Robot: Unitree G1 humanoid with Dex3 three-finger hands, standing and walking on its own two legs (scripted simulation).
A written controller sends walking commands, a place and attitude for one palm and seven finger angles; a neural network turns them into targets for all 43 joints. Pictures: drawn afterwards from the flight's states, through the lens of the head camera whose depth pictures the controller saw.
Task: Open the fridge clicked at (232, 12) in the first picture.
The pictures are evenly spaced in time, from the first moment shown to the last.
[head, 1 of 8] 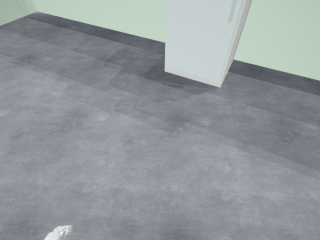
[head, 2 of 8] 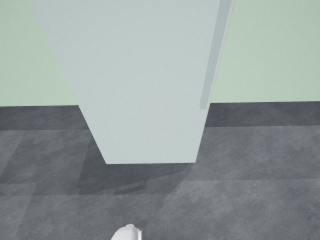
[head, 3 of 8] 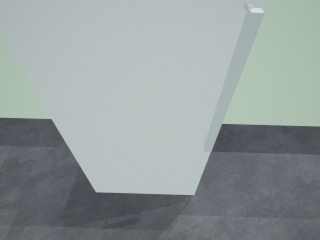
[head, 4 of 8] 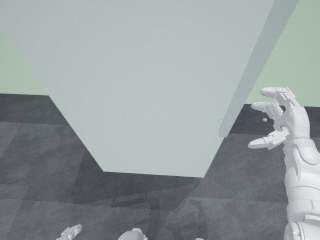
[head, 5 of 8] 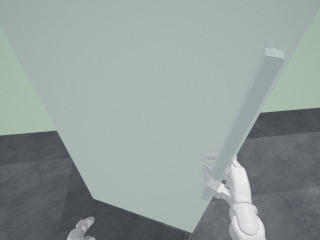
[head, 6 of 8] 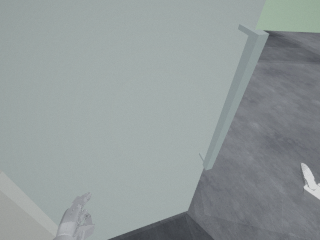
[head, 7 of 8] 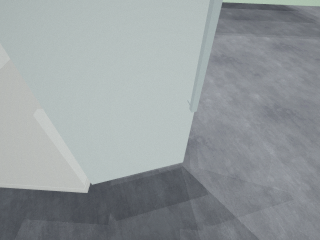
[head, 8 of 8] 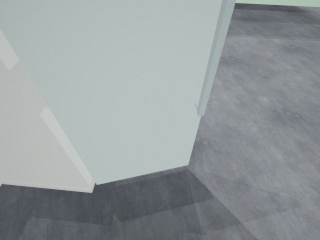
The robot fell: no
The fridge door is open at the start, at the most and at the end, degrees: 0 75 71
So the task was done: yes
